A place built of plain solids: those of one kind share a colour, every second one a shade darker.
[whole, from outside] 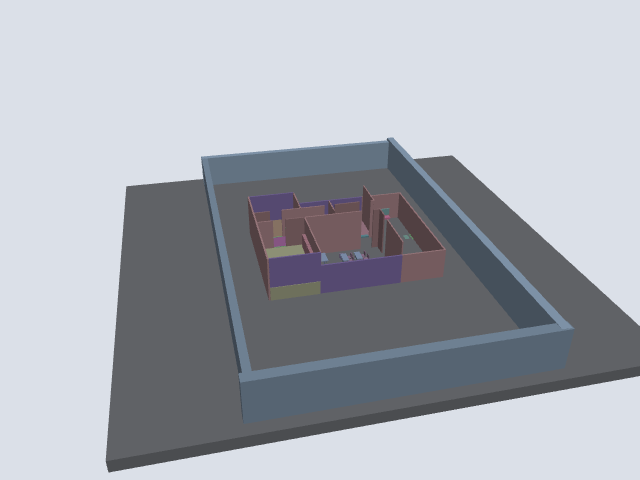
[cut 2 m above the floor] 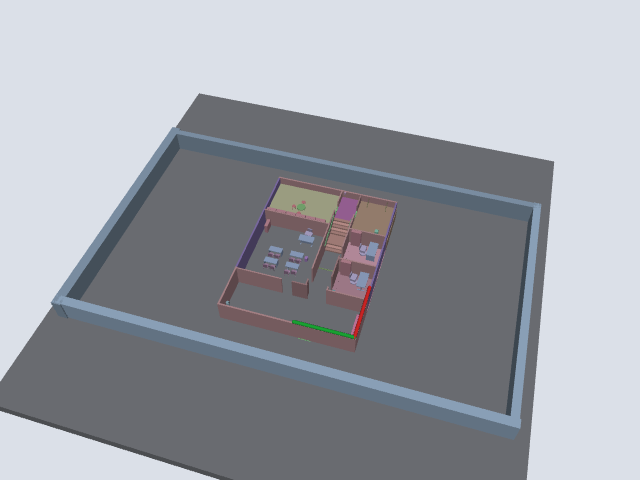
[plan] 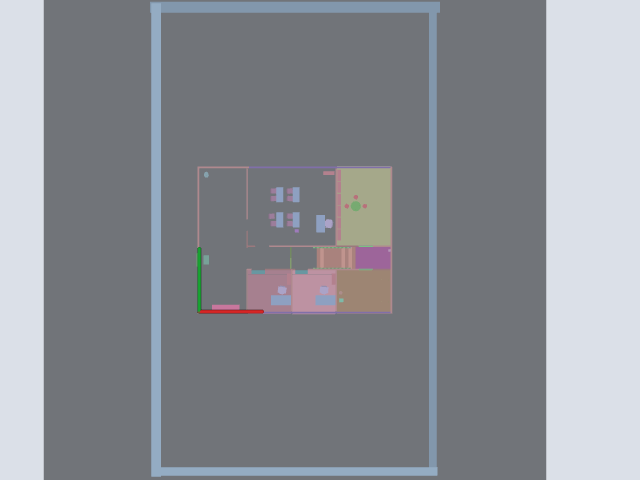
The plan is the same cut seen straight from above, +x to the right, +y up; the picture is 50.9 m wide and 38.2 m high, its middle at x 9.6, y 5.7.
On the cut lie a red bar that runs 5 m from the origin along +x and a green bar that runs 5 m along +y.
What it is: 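A split-level school wing of the 2010s; 15.2 x 11.4 m, ceiling 2.78 m, its east end 1.25 m higher up one straight flight of 8 risers of 0.156 m in its corridor, a corridor of 1.85 m, a front door of 0.86 to 0.98 x 2.1 m, inner doorways of 0.90 to 1.12 m, pupils' tables 0.64 m and their chairs 0.38 m, a teacher's desk 0.73 m, notice boards and coat hooks at a child's height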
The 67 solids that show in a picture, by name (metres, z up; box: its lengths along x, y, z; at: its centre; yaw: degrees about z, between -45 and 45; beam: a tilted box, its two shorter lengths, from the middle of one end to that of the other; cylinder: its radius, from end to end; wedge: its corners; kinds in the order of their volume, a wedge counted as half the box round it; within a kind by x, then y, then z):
{
 "ring_hedge_1": {"box": [0.77, 37.7, 3.63], "at": [-3.44, 5.7, 1.76]},
 "ring_hedge_2": {"box": [22.68, 0.68, 3.35], "at": [7.61, -12.72, 1.63]},
 "ring_hedge_3": {"box": [23.08, 0.88, 3.6], "at": [7.61, 24.22, 1.75]},
 "ring_hedge_4": {"box": [0.62, 37.41, 3.35], "at": [18.58, 5.7, 1.62]},
 "split_lounge_level_1": {"box": [4.25, 6.34, 1.3], "at": [13.09, 8.43, 0.6]},
 "wall_1": {"box": [0.15, 11.7, 2.83], "at": [-0.07, 5.7, 1.36]},
 "wall_2": {"box": [4.1, 0.15, 2.83], "at": [1.9, -0.07, 1.36]},
 "wall_3": {"box": [4.1, 0.15, 2.83], "at": [1.9, 11.47, 1.36]},
 "wall_4": {"box": [0.12, 3.41, 4.08], "at": [3.8, 1.71, 1.99]},
 "wall_5": {"box": [0.12, 1.37, 4.08], "at": [3.8, 5.75, 1.99]},
 "wall_6": {"box": [0.12, 4.06, 4.08], "at": [3.8, 9.37, 1.99]},
 "wall_7": {"box": [0.35, 0.12, 4.08], "at": [3.97, 3.35, 1.99]},
 "wall_8": {"box": [0.64, 0.12, 4.08], "at": [4.12, 5.2, 1.99]},
 "wall_9": {"box": [2.41, 0.12, 4.08], "at": [6.43, 3.35, 1.99]},
 "wall_10": {"box": [0.12, 3.35, 2.83], "at": [7.35, 1.67, 1.36]},
 "wall_11": {"box": [5.34, 0.12, 4.08], "at": [8.23, 5.2, 1.99]},
 "wall_12": {"box": [2.28, 0.12, 4.08], "at": [9.76, 3.35, 1.99]},
 "wall_13": {"box": [0.12, 3.35, 4.08], "at": [10.9, 1.67, 1.99]},
 "wall_14": {"box": [0.12, 6.21, 4.08], "at": [10.9, 8.3, 1.99]},
 "wall_15": {"box": [1.79, 0.12, 4.08], "at": [11.79, 3.35, 1.99]},
 "wall_16": {"box": [1.79, 0.12, 4.08], "at": [11.79, 5.2, 1.99]},
 "wall_17": {"box": [1.43, 0.12, 4.08], "at": [14.5, 3.35, 1.99]},
 "wall_18": {"box": [1.4, 0.12, 4.08], "at": [14.51, 5.2, 1.99]},
 "wall_19": {"box": [0.15, 11.7, 4.08], "at": [15.29, 5.7, 1.99]},
 "split_kitchen_level_1": {"box": [4.25, 3.48, 1.3], "at": [13.09, 1.54, 0.6]},
 "glazing_1": {"box": [3.55, 0.15, 2.83], "at": [5.58, -0.07, 1.36]},
 "glazing_2": {"box": [7.1, 0.15, 2.83], "at": [7.35, 11.47, 1.36]},
 "glazing_3": {"box": [3.55, 0.15, 2.83], "at": [9.12, -0.07, 1.36]},
 "glazing_4": {"box": [4.31, 0.15, 4.08], "at": [13.05, -0.07, 1.99]},
 "glazing_5": {"box": [4.31, 0.15, 4.08], "at": [13.05, 11.47, 1.99]},
 "split_corridor_level_1": {"box": [2.79, 1.73, 1.3], "at": [13.81, 4.27, 0.6]},
 "scell_level_1": {"box": [3.43, 3.19, 0.2], "at": [5.58, 1.39, 0.05]},
 "scell_level_2": {"box": [2.07, 0.3, 0.2], "at": [6.26, 3.13, 0.05]},
 "scell_level_3": {"box": [3.43, 3.19, 0.2], "at": [9.12, 1.39, 0.05]},
 "scell_level_4": {"box": [2.22, 0.3, 0.2], "at": [9.73, 3.13, 0.05]},
 "shelf_1": {"box": [0.3, 0.9, 1.95], "at": [7.13, 2.6, 1.07]},
 "shelf_2": {"box": [0.9, 0.3, 0.95], "at": [10.3, 11.03, 0.42]},
 "shelf_3": {"box": [0.3, 0.9, 1.95], "at": [10.68, 2.6, 1.07]},
 "shelf_4": {"box": [0.3, 0.9, 1.35], "at": [11.12, 6.1, 1.87]},
 "shelf_5": {"box": [0.3, 0.9, 1.35], "at": [11.12, 7.04, 1.87]},
 "shelf_6": {"box": [0.3, 0.9, 1.35], "at": [11.12, 8.0, 1.87]},
 "shelf_7": {"box": [0.3, 0.9, 1.35], "at": [11.12, 8.94, 1.87]},
 "shelf_8": {"box": [0.3, 0.9, 1.35], "at": [11.12, 9.9, 1.87]},
 "shelf_9": {"box": [0.3, 0.9, 1.35], "at": [11.12, 10.84, 1.87]},
 "split_steps_1": {"box": [0.27, 1.73, 0.21], "at": [9.48, 4.27, 0.05]},
 "split_steps_2": {"box": [0.27, 1.73, 0.36], "at": [9.76, 4.27, 0.13]},
 "split_steps_3": {"box": [1.15, 1.73, 0.52], "at": [10.47, 4.27, 0.21]},
 "split_steps_4": {"box": [0.27, 1.73, 0.21], "at": [11.18, 4.27, 0.52]},
 "split_steps_5": {"box": [0.27, 1.73, 0.36], "at": [11.46, 4.27, 0.6]},
 "split_steps_6": {"box": [0.27, 1.73, 0.52], "at": [11.73, 4.27, 0.68]},
 "split_steps_7": {"box": [0.27, 1.73, 0.67], "at": [12.0, 4.27, 0.76]},
 "split_steps_8": {"box": [0.27, 1.73, 0.83], "at": [12.28, 4.27, 0.83]},
 "desk_1": {"box": [0.55, 1.2, 0.07], "at": [6.4, 7.3, 0.6]},
 "desk_2": {"box": [0.55, 1.2, 0.07], "at": [6.4, 9.3, 0.6]},
 "desk_3": {"box": [1.6, 0.8, 0.07], "at": [6.49, 0.9, 0.84]},
 "desk_4": {"box": [0.55, 1.2, 0.07], "at": [7.7, 7.3, 0.6]},
 "desk_5": {"box": [0.55, 1.2, 0.07], "at": [7.7, 9.3, 0.6]},
 "desk_6": {"box": [0.7, 1.4, 0.07], "at": [9.65, 7.0, 0.69]},
 "desk_7": {"box": [1.6, 0.8, 0.07], "at": [10.04, 0.9, 0.84]},
 "task_chair_1": {"box": [0.68, 0.48, 0.26], "at": [6.59, 1.72, 0.73], "yaw": -7.9},
 "task_chair_2": {"box": [0.68, 0.48, 0.26], "at": [9.93, 1.72, 0.73], "yaw": -3.3},
 "task_chair_3": {"box": [0.48, 0.68, 0.26], "at": [10.3, 7.0, 0.58], "yaw": -5.9},
 "bench_upholstered_1": {"box": [2.2, 0.5, 0.2], "at": [2.1, 0.3, 0.3]},
 "scell_steps_1": {"box": [1.08, 0.3, 0.2], "at": [4.68, 3.13, 0.05]},
 "scell_steps_2": {"box": [0.98, 0.3, 0.2], "at": [8.13, 3.13, 0.05]},
 "coffee_table_1": {"cylinder": 0.4, "from": [12.45, 8.39, 1.58], "to": [12.45, 8.39, 1.65]},
 "doormat_hold_1": {"box": [0.45, 0.75, 0.06], "at": [0.55, 4.12, -0.02]}
}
